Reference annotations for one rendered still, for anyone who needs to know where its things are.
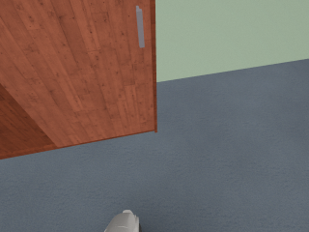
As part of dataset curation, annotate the wardrobe door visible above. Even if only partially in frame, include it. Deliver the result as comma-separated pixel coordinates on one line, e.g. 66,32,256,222
0,83,54,154
0,0,155,148

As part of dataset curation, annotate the handle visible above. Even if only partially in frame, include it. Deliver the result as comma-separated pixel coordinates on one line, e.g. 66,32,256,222
135,6,145,48

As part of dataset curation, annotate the left robot shin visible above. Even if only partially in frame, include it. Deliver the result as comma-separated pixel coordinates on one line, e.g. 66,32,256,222
123,210,133,214

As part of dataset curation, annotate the robot left thigh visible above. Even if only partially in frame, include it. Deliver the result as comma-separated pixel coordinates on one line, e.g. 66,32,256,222
104,213,139,232

